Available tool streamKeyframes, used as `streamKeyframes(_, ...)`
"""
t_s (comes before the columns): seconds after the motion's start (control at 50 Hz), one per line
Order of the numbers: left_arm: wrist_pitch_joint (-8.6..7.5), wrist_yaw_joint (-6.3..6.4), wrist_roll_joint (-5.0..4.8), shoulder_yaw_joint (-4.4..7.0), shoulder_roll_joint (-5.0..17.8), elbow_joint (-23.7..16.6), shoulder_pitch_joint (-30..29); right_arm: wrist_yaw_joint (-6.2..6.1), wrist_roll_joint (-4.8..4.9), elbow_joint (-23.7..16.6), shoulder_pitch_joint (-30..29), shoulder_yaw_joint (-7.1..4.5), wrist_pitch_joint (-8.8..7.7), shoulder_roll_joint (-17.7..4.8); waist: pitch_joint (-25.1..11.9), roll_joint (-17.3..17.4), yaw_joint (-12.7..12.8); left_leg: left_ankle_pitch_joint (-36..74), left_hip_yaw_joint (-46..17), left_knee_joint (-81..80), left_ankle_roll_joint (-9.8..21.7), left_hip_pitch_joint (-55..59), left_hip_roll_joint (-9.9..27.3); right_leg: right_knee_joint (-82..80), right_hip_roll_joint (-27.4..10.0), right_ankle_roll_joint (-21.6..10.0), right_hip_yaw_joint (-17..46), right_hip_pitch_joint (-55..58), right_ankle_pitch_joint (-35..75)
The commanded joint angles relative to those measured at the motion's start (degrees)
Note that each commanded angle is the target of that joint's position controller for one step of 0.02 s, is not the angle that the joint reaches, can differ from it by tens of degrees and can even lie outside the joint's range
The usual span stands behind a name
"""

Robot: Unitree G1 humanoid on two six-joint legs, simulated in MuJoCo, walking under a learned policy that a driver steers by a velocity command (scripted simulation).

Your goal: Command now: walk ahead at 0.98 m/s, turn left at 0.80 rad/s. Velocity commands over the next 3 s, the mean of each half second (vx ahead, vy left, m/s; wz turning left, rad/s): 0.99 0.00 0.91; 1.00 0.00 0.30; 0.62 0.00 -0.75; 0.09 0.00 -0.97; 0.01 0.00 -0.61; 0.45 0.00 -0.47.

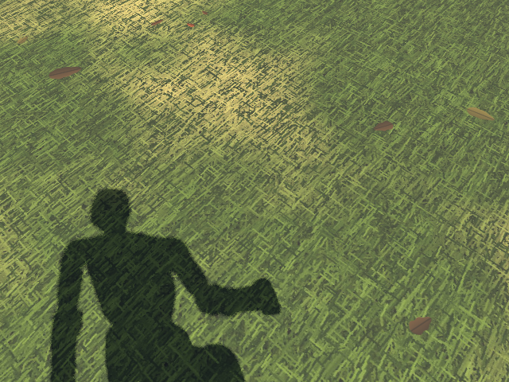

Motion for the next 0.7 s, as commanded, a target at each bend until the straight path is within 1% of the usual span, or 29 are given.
streamKeyframes(0.02, 0.52, 2.58, 0.49, 2.98, 14.01, -5.63, -6.38, -0.45, 0.02, 0.27, 12.68, -1.30, 0.30, -6.19, -4.73, -8.02, -11.93, -4.40, 3.71, -1.63, 2.75, 26.71, -7.29, 20.74, -16.78, 3.31, 0.71, -11.53, 96.96)
streamKeyframes(0.04, 1.51, 2.78, 1.13, 3.53, 15.27, -7.06, -10.32, -1.10, -0.16, 3.81, 24.98, -2.74, 0.54, -9.13, -9.45, -8.26, -17.90, -8.13, 0.65, -2.09, 5.02, 38.75, -7.46, 35.89, -17.81, 2.66, 2.29, -15.87, 96.73)
streamKeyframes(0.06, 2.45, 2.14, 1.12, 4.18, 16.10, -8.09, -14.61, -2.32, 0.33, 7.01, 36.09, -4.63, 0.45, -11.95, -12.02, -4.32, -23.38, -10.70, -5.82, -8.21, 9.07, 50.74, -4.89, 60.76, -14.44, 1.72, 2.49, -24.88, 76.02)
streamKeyframes(0.08, 1.72, 0.10, 1.64, 2.39, 8.29, -9.89, -19.31, -3.62, 2.01, 7.60, 30.90, -5.45, 0.83, -12.63, -5.50, 9.65, -18.21, -11.86, -13.83, -8.81, 10.02, 54.38, -1.59, 82.22, -1.95, 0.67, 5.07, -44.32, 5.98)
streamKeyframes(0.1, 0.37, -0.15, 0.51, 0.81, 3.97, -16.42, -11.78, -3.50, -0.41, 4.81, 24.38, -6.09, 1.00, -18.76, -12.14, 13.40, -7.25, -8.79, -41.99, -11.72, 21.66, 65.85, 9.39, 95.86, -0.50, 3.36, 16.09, -64.16, -6.12)
streamKeyframes(0.12, -1.40, -0.48, 0.91, 0.20, 6.52, -18.39, -14.49, -4.10, -0.52, 2.79, 23.47, -6.39, 1.08, -16.88, -15.81, 4.77, -9.64, -29.25, -57.57, -26.31, 23.93, 66.78, 14.89, 91.57, -2.41, 2.29, 23.80, -70.09, -2.97)
streamKeyframes(0.14, -2.32, -0.94, 1.08, 0.33, 8.90, -17.94, -16.33, -4.84, -0.94, 3.19, 21.92, -5.37, 0.84, -11.75, -6.02, -4.60, -6.84, -35.79, -56.12, -32.63, 19.66, 55.47, 14.22, 82.79, -5.90, 1.16, 24.20, -69.27, 1.55)
streamKeyframes(0.16, -2.01, -1.08, 1.71, 0.46, 9.08, -17.77, -17.35, -5.00, -0.98, 3.51, 19.20, -4.78, 0.25, -9.91, -1.12, -7.87, -3.26, -32.71, -51.02, -33.41, 16.63, 45.31, 11.88, 76.24, -8.07, 1.46, 23.53, -64.98, 2.81)
streamKeyframes(0.18, -0.76, -1.08, 2.99, 0.09, 8.62, -17.40, -16.90, -5.22, -0.77, 2.99, 17.69, -4.52, -0.76, -10.08, 1.32, -8.39, -1.02, -26.69, -46.04, -33.02, 15.25, 38.02, 8.98, 72.83, -9.18, 2.35, 23.38, -61.22, 2.14)
streamKeyframes(0.2, 0.95, -1.21, 3.64, -0.17, 8.22, -17.28, -16.16, -5.38, -0.48, 2.70, 16.54, -4.08, -1.70, -9.41, 2.87, -9.02, 0.88, -25.21, -41.65, -33.92, 14.25, 30.81, 6.53, 68.29, -10.68, 3.53, 22.85, -57.44, 2.18)
streamKeyframes(0.22, 2.15, -1.39, 3.72, -0.49, 7.65, -17.94, -17.27, -5.14, -0.15, 2.35, 15.81, -3.80, -2.55, -9.23, 4.11, -8.52, 1.57, -23.59, -38.17, -34.90, 13.53, 24.21, 4.22, 62.70, -11.83, 4.53, 21.58, -53.90, 2.29)
streamKeyframes(0.26, 2.69, -2.01, 2.93, -1.16, 6.76, -21.11, -23.96, -4.83, 0.07, 1.66, 15.53, -4.32, -3.72, -10.68, 5.38, -6.33, 0.11, -16.91, -32.72, -36.51, 12.44, 16.87, 0.35, 49.57, -12.33, 5.87, 18.67, -48.29, 10.11)
streamKeyframes(0.3, 2.59, -2.68, 1.24, -2.05, 4.84, -23.19, -29.26, -4.34, 0.28, 1.48, 16.31, -4.92, -3.97, -11.10, 4.60, -2.82, -2.71, -11.86, -29.26, -35.92, 9.17, 15.81, -2.79, 36.47, -11.02, 5.56, 17.18, -41.75, 21.90)
streamKeyframes(0.32, 2.52, -2.70, 0.48, -2.09, 4.72, -23.57, -30.33, -3.93, 0.56, 1.55, 17.38, -5.22, -3.99, -11.42, 3.21, -1.41, -4.22, -7.46, -29.17, -35.15, 7.83, 17.93, -2.83, 32.25, -9.69, 5.07, 16.56, -39.27, 26.87)
streamKeyframes(0.34, 2.45, -2.62, 0.06, -1.92, 5.26, -23.87, -30.92, -3.61, 0.79, 1.62, 18.48, -5.51, -3.94, -11.85, 1.78, -0.17, -5.38, -3.55, -29.74, -34.05, 6.88, 21.19, -2.17, 29.48, -8.62, 4.57, 16.30, -37.87, 29.35)
streamKeyframes(0.38, 2.12, -2.28, 0.02, -1.32, 7.16, -24.38, -31.36, -3.65, 0.71, 1.51, 19.86, -5.99, -3.59, -12.36, -0.03, 1.66, -6.37, 2.16, -31.42, -29.76, 5.03, 29.26, -0.71, 23.84, -7.23, 3.73, 17.28, -37.12, 28.23)
streamKeyframes(0.4, 1.87, -1.96, 0.16, -0.78, 8.50, -23.93, -29.65, -3.94, 0.52, 1.30, 19.84, -6.18, -3.41, -12.78, -1.54, 2.07, -5.65, 6.64, -32.34, -26.04, 3.84, 32.69, -0.27, 21.54, -6.10, 3.43, 17.80, -34.83, 25.80)
streamKeyframes(0.42, 1.60, -1.40, 0.14, 0.26, 10.83, -22.64, -25.11, -4.08, 0.15, 1.04, 19.33, -6.43, -3.35, -13.96, -5.01, 2.04, -3.37, 14.35, -32.54, -19.42, 2.57, 35.48, -0.24, 21.21, -4.41, 2.85, 17.86, -29.85, 20.68)
streamKeyframes(0.44, 1.22, -0.71, 0.11, 1.53, 13.24, -20.47, -15.78, -3.90, -0.11, 0.73, 17.30, -6.72, -3.42, -15.69, -10.55, 0.77, 2.57, 18.24, -30.93, -7.73, 1.12, 34.66, -1.67, 20.96, -3.77, 2.20, 16.95, -19.62, 16.14)
streamKeyframes(0.46, 0.89, 0.39, 0.84, 3.09, 16.44, -17.73, -2.93, -3.76, -0.20, -0.38, 14.07, -6.20, -4.03, -13.94, -16.57, -0.26, 9.42, 12.62, -28.80, 8.19, -0.12, 26.13, -3.93, 23.96, -8.54, 1.04, 20.12, -4.86, 9.52)
streamKeyframes(0.48, 0.67, 1.27, 3.16, 4.40, 20.85, -16.11, 6.89, -4.16, 0.36, -3.41, 12.90, -3.57, -4.72, -4.01, -22.89, -14.14, 10.83, -26.07, -23.53, 28.31, -0.30, 11.59, -8.72, 19.04, -24.89, -0.45, 39.85, 8.22, -14.70)
streamKeyframes(0.5, 1.16, 0.51, 3.30, 5.22, 23.85, -16.90, -0.93, -4.00, 2.48, -7.06, 19.10, -2.07, -4.46, -2.36, -26.01, -28.90, 2.18, -33.27, -18.93, 38.09, -0.83, -0.17, -8.78, 4.24, -33.80, -5.18, 71.94, 7.90, -24.39)
streamKeyframes(0.52, 1.65, 0.11, 2.84, 4.33, 16.31, -18.81, -9.17, -4.57, 0.68, -4.66, 15.19, -2.30, -2.98, -6.66, -15.90, -15.53, 1.92, -25.88, -17.03, 40.66, -0.68, -4.01, -3.06, 4.33, -30.57, -6.06, 64.73, -0.74, -30.85)
streamKeyframes(0.54, 1.92, -0.22, 2.27, 3.31, 11.88, -18.47, -11.40, -3.79, -0.67, -4.71, 11.78, -2.49, -2.53, -7.59, -9.75, -8.22, 2.02, -21.31, -15.31, 37.11, -1.24, -2.99, -0.81, 5.67, -26.88, -5.65, 52.38, -8.27, -20.46)
streamKeyframes(0.56, 1.92, -0.54, 2.50, 2.92, 10.12, -16.90, -11.06, -2.83, -1.31, -4.85, 9.79, -2.40, -2.11, -6.98, -6.69, -4.48, 1.41, -19.75, -15.21, 34.42, -1.80, -0.87, 0.75, 5.94, -23.77, -4.87, 43.86, -13.57, -9.05)
streamKeyframes(0.58, 1.54, -0.52, 2.34, 2.42, 8.85, -14.53, -8.67, -1.84, -1.97, -6.03, 8.00, -2.04, -1.68, -5.52, -4.66, -5.06, 0.80, -19.73, -16.01, 32.72, -2.09, 0.09, 1.76, 5.66, -21.40, -4.49, 37.73, -17.02, -2.20)
streamKeyframes(0.62, 0.23, -1.35, 1.40, 1.74, 6.26, -10.92, -5.78, -0.86, -1.98, -7.59, 6.75, -0.91, -0.67, -2.84, -2.45, -6.81, -0.69, -19.56, -16.95, 30.67, -2.50, -0.38, 2.22, 4.28, -19.58, -4.25, 31.62, -19.86, 6.58)
streamKeyframes(0.66, -0.92, -2.10, 0.67, 1.86, 7.04, -9.61, -5.46, -0.57, -2.08, -9.35, 4.13, -0.20, -0.33, -2.57, -0.64, -6.10, -1.83, -16.62, -17.28, 26.28, -2.83, -2.06, 1.66, 1.44, -19.38, -5.02, 26.67, -21.54, 13.77)
streamKeyframes(0.7, -1.42, -2.25, 0.69, 2.16, 8.78, -8.88, -5.83, -0.34, -2.10, -11.61, -0.56, 0.18, -0.43, -3.90, 1.99, -5.61, -2.51, -11.91, -16.34, 17.85, -3.32, -2.27, 1.43, -2.01, -18.77, -5.54, 20.79, -23.30, 18.96)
